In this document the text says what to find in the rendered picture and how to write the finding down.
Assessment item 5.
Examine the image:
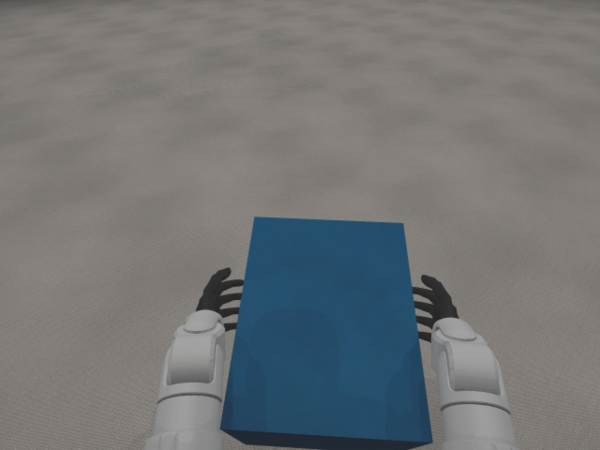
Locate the carton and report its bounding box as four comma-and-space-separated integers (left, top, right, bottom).
220, 217, 433, 450

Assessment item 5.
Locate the left robot forearm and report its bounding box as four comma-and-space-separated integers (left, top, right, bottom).
144, 309, 226, 450

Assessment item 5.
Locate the right robot hand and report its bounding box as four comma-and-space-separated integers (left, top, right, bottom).
412, 275, 459, 343

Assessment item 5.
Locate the left robot hand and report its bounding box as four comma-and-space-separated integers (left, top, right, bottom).
195, 267, 244, 332

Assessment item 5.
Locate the right robot forearm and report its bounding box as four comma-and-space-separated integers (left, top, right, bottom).
431, 318, 519, 450

